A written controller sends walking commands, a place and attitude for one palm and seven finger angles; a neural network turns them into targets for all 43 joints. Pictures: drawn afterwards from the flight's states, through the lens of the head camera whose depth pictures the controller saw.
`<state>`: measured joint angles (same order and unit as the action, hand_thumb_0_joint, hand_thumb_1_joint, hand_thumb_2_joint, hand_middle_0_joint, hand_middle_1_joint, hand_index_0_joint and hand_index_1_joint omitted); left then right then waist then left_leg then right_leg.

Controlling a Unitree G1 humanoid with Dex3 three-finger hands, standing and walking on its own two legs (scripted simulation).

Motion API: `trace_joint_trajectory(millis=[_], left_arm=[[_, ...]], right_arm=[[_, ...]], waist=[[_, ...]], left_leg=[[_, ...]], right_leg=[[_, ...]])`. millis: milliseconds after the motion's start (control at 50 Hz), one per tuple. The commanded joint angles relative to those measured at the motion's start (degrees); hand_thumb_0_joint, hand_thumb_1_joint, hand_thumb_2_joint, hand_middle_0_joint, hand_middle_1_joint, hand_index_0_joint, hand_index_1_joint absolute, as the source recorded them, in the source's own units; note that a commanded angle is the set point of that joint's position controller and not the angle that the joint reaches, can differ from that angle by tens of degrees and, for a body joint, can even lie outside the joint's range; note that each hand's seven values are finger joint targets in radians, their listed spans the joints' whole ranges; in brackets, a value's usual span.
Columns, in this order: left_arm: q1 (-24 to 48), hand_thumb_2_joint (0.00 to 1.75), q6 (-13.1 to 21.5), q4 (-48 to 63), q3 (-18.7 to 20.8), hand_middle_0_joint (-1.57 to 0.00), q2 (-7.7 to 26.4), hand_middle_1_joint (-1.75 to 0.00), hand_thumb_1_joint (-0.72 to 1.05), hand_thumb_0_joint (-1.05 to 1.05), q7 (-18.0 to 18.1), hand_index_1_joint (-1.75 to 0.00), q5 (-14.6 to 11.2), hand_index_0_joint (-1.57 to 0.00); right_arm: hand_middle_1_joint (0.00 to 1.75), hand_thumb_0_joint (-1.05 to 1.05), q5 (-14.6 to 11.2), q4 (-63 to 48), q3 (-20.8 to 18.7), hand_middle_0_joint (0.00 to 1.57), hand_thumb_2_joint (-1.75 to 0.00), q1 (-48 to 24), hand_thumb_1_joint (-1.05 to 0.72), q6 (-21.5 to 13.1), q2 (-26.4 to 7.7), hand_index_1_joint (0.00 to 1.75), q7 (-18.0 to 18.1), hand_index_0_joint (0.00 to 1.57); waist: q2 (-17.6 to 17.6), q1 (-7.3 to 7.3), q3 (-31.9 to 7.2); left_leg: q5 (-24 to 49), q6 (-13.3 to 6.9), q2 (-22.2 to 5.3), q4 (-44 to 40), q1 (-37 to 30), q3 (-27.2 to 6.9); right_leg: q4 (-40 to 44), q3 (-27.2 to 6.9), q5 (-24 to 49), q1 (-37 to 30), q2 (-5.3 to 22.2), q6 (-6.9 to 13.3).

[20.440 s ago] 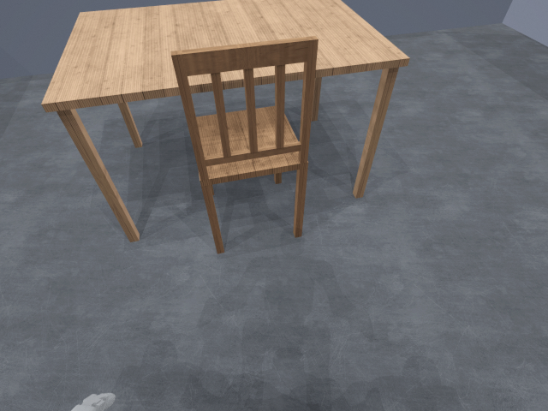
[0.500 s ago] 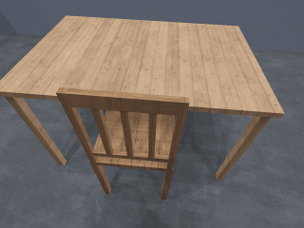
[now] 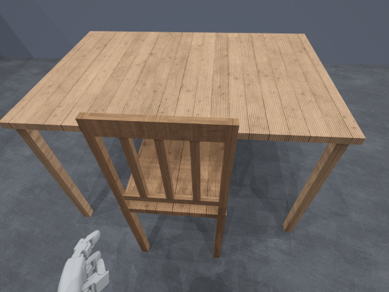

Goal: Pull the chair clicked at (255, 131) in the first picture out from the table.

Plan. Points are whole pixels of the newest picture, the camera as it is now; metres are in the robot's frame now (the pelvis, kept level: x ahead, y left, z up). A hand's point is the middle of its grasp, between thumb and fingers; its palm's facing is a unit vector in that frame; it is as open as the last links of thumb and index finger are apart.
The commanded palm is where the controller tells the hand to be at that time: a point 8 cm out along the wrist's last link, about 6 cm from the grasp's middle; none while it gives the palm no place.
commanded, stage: raise the hand toward the chair's back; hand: left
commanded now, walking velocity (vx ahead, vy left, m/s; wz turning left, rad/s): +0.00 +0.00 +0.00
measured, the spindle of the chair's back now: (165, 170) +0.47 +0.11 -0.08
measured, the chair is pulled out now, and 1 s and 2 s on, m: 0.00 0.00 0.00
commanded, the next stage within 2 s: aim the fingers beside a spindle in 1.92 s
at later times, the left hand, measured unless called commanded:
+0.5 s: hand (131, 273) +0.17 +0.14 -0.03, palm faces -0.09 -0.99 -0.11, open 11.5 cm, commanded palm +0.15 +0.21 -0.05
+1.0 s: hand (121, 258) +0.21 +0.17 -0.04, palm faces -0.09 -1.00 -0.03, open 15.6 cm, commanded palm +0.19 +0.24 -0.03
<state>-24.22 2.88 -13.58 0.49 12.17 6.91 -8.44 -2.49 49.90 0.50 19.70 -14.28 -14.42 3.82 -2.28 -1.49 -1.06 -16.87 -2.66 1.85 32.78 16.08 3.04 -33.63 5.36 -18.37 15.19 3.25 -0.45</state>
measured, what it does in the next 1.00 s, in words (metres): lowers itself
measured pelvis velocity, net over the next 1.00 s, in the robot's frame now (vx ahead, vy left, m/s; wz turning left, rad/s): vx -0.02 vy -0.01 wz -0.02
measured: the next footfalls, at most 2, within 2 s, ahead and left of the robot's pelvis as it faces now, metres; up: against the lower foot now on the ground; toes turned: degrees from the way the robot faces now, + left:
none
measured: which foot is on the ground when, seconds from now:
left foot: down 0.00-1.00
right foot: down 0.00-1.00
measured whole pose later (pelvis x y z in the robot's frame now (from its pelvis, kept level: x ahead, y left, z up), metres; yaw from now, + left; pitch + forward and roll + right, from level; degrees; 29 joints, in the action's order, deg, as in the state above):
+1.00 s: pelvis -0.02 -0.01 -0.08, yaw -1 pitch +16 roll -3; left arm -22.1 24.4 -0.6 8.9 14.3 -17.1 -15.5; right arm -2.4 32.8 -2.4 11.0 -13.4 -14.2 4.0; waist -0.7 -1.4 -6.8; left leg -29.6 -1.8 -2.0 65.9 52.4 1.0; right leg -62.9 6.8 -29.3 49.5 1.3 1.3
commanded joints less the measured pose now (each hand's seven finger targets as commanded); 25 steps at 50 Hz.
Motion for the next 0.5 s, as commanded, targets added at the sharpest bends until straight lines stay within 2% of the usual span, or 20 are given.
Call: trace_joint_trajectory(millis=[0, 20, 40, 60, 100, 140, 160, 200, 220, 240, 260, 280, 320, 340, 380, 420, 440, 460, 480], left_arm=[[-0.5, 0.8, 13.5, 1.5, -3.7, -0.18, -8.6, -0.26, 0.67, 0.0, -6.4, -0.26, -1.3, -0.18], [-5.9, 0.79, 17.3, 0.6, -2.3, -0.17, -8.5, -0.26, 0.64, 0.0, -9.6, -0.26, -2.6, -0.17], [-12.9, 0.78, 20.9, -1.8, 2.4, -0.17, -4.9, -0.26, 0.62, 0.0, -12.8, -0.26, -3.3, -0.17], [-15.8, 0.77, 24.6, -0.1, 4.0, -0.17, -4.0, -0.25, 0.6, 0.0, -16.4, -0.25, -4.5, -0.17], [-12.5, 0.75, 31.2, 0.4, 10.1, -0.16, 2.5, -0.25, 0.55, 0.0, -22.6, -0.25, -4.3, -0.16], [-13.8, 0.73, 31.6, -1.7, 15.6, -0.16, 7.2, -0.24, 0.5, 0.0, -22.4, -0.24, -1.9, -0.16], [-10.4, 0.72, 31.1, 4.1, 12.6, -0.16, 5.3, -0.23, 0.48, 0.0, -22.2, -0.23, -2.2, -0.16], [-1.0, 0.7, 32.3, 15.6, 12.4, -0.15, 5.8, -0.23, 0.43, 0.0, -20.2, -0.23, -3.2, -0.15], [2.4, 0.69, 33.9, 21.6, 13.8, -0.15, 7.1, -0.22, 0.41, 0.0, -18.8, -0.22, -3.8, -0.15], [5.5, 0.68, 35.7, 27.8, 14.6, -0.15, 8.6, -0.22, 0.39, 0.0, -17.3, -0.22, -4.1, -0.15], [7.8, 0.67, 37.9, 34.8, 13.2, -0.15, 7.9, -0.22, 0.36, 0.0, -16.6, -0.22, -4.7, -0.15], [8.4, 0.66, 39.8, 37.3, 11.1, -0.14, 6.8, -0.21, 0.34, 0.0, -16.4, -0.21, -4.8, -0.14], [9.9, 0.64, 42.1, 38.1, 6.1, -0.14, 4.3, -0.2, 0.29, 0.0, -18.4, -0.2, -5.2, -0.14], [11.2, 0.63, 42.0, 37.0, 3.2, -0.14, 2.6, -0.2, 0.27, 0.0, -20.4, -0.2, -5.6, -0.14], [10.4, 0.61, 39.4, 28.9, 1.6, -0.13, 3.0, -0.19, 0.22, 0.0, -24.9, -0.19, -6.4, -0.13], [8.0, 0.59, 33.1, 20.1, 2.6, -0.13, 4.8, -0.19, 0.18, 0.0, -28.8, -0.19, -6.3, -0.13], [5.8, 0.58, 28.8, 13.4, 4.6, -0.13, 5.9, -0.18, 0.15, 0.0, -30.1, -0.18, -6.3, -0.13], [5.1, 0.57, 25.2, 12.9, 6.8, -0.12, 7.3, -0.18, 0.13, 0.0, -31.0, -0.18, -6.8, -0.12], [3.3, 0.56, 21.3, 13.5, 9.7, -0.12, 9.1, -0.18, 0.11, 0.0, -31.4, -0.18, -7.5, -0.12]], right_arm=[[0.3, 0.0, 1.5, -14.7, -3.8, 0.2, -0.9, -8.6, -0.9, -5.3, -7.9, 0.3, -0.4, 0.2], [0.3, 0.0, 1.7, -16.7, -4.3, 0.2, -0.9, -10.0, -0.9, -5.4, -7.7, 0.3, -1.1, 0.2], [0.3, 0.0, 1.5, -18.0, -5.0, 0.2, -0.9, -10.7, -0.9, -5.0, -7.3, 0.3, -2.2, 0.2], [0.3, 0.0, 1.7, -20.3, -5.2, 0.2, -0.9, -11.9, -0.9, -4.6, -7.4, 0.3, -3.4, 0.2], [0.3, 0.0, 2.1, -23.8, -6.0, 0.2, -0.9, -14.1, -0.9, -3.3, -8.2, 0.3, -4.9, 0.2], [0.3, 0.0, 1.6, -25.4, -6.4, 0.2, -0.9, -14.7, -0.9, -1.1, -6.9, 0.3, -5.2, 0.2], [0.3, 0.0, 1.6, -27.7, -6.0, 0.2, -0.9, -15.8, -0.9, 0.2, -6.8, 0.3, -5.2, 0.2], [0.3, 0.0, 1.5, -30.3, -5.8, 0.2, -0.9, -15.7, -0.9, 0.9, -5.9, 0.3, -4.6, 0.2], [0.3, 0.0, 1.8, -30.4, -6.0, 0.2, -0.9, -14.5, -0.9, 0.6, -5.4, 0.3, -4.4, 0.2], [0.3, 0.0, 2.1, -29.6, -5.9, 0.2, -0.9, -12.8, -0.9, 0.5, -5.2, 0.3, -4.1, 0.2], [0.3, 0.0, 2.2, -29.8, -5.8, 0.2, -0.9, -12.4, -0.9, 0.3, -5.0, 0.3, -3.5, 0.2], [0.3, 0.0, 2.3, -28.7, -5.4, 0.2, -0.9, -11.8, -0.9, -0.1, -4.4, 0.3, -3.1, 0.2], [0.3, 0.0, 2.4, -26.5, -4.6, 0.2, -0.9, -11.2, -0.9, -1.6, -4.9, 0.3, -2.3, 0.2], [0.3, 0.0, 2.3, -25.8, -4.1, 0.2, -0.9, -11.1, -0.9, -2.3, -5.3, 0.3, -1.9, 0.2], [0.3, 0.0, 1.3, -24.2, -3.9, 0.2, -0.9, -10.8, -0.9, -3.5, -6.7, 0.3, -1.0, 0.2], [0.3, 0.0, 0.2, -24.4, -3.7, 0.2, -0.9, -10.6, -0.9, -3.4, -7.4, 0.3, 0.0, 0.2], [0.3, 0.0, -0.4, -24.3, -3.6, 0.2, -0.9, -10.8, -0.9, -2.8, -7.4, 0.3, 0.4, 0.2], [0.3, 0.0, -0.8, -25.1, -3.5, 0.2, -0.9, -11.0, -0.9, -2.1, -7.8, 0.3, 0.6, 0.2], [0.3, 0.0, -1.2, -26.9, -3.8, 0.2, -0.9, -12.3, -0.9, -1.3, -7.7, 0.3, 0.9, 0.2]], waist=[[21.8, -0.9, 5.1], [24.2, 1.41, 3.5], [21.4, 4.47, 1.1], [18.3, 5.36, -1.5], [10.5, 5.17, -6.3], [3.1, 7.65, -8.6], [1.1, 7.18, -9.1], [-2.8, 5.89, -13.5], [-6.3, 5.51, -17.1], [-6.8, 4.03, -19.7], [-9.3, 2.73, -23.0], [-10.0, 1.46, -23.7], [-9.2, -1.47, -22.9], [-5.4, -3.58, -22.1], [-0.7, -5.3, -16.2], [4.3, -5.15, -13.7], [6.1, -4.24, -11.9], [7.4, -2.78, -14.6], [8.4, -0.5, -17.1]], left_leg=[[-5.1, 2.4, -2.3, 4.1, 14.2, -6.2], [-5.8, 2.6, -1.8, 6.4, 17.7, -5.0], [-4.0, 3.3, -1.2, 7.8, 19.5, -3.9], [-2.2, 3.7, -0.6, 9.6, 20.6, -3.1], [0.6, 4.0, 0.2, 15.1, 23.3, -1.8], [1.4, 3.6, 0.2, 17.5, 27.3, -0.9], [-0.7, 3.2, 0.5, 18.6, 29.0, 0.0], [-2.4, 2.5, -0.1, 21.3, 28.9, -0.2], [-1.3, 2.2, -0.6, 22.5, 27.5, -0.9], [-0.9, 1.8, -1.3, 24.0, 27.0, -1.9], [0.5, 1.4, -1.6, 25.6, 25.0, -2.5], [1.3, 1.3, -2.0, 26.9, 24.2, -3.3], [1.2, 1.0, -2.6, 29.7, 25.0, -4.2], [0.1, 0.5, -2.9, 31.1, 27.0, -4.7], [-5.1, 0.5, -3.2, 32.7, 32.7, -5.2], [-9.3, 0.4, -2.8, 32.7, 37.5, -4.9], [-9.9, 0.4, -2.5, 32.4, 38.9, -4.4], [-9.4, 0.3, -2.2, 31.3, 38.7, -4.3], [-8.7, 0.2, -1.5, 30.1, 38.2, -3.8]], right_leg=[[-1.4, 1.6, -9.5, 20.8, -2.5, 1.2], [-3.2, 1.0, -12.2, 22.1, -2.5, 1.3], [-5.1, 0.1, -10.7, 20.6, -2.6, 2.0], [-7.7, -0.3, -7.6, 19.1, -2.5, 2.5], [-13.5, -1.6, -0.3, 18.2, -1.9, 3.2], [-18.0, -2.6, 2.8, 19.3, -1.8, 3.4], [-19.0, -3.4, 0.8, 20.8, -1.7, 3.3], [-20.4, -5.2, -1.7, 23.1, -1.8, 3.2], [-21.3, -5.7, -1.3, 23.8, -2.0, 3.3], [-22.2, -6.0, -1.6, 25.3, -2.6, 3.1], [-22.4, -6.6, -0.8, 25.9, -2.7, 3.0], [-22.7, -6.5, -0.9, 27.7, -2.9, 3.1], [-22.7, -7.0, -2.0, 32.1, -3.2, 2.9], [-22.4, -7.4, -2.9, 33.1, -3.2, 2.3], [-20.3, -8.6, -8.3, 34.2, -2.9, 1.7], [-17.5, -10.0, -15.0, 33.3, -2.5, 1.2], [-15.7, -11.1, -16.9, 32.6, -2.2, 0.9], [-15.5, -10.8, -17.0, 29.5, -1.7, 0.7], [-14.9, -11.2, -16.4, 25.9, -1.2, 0.4]])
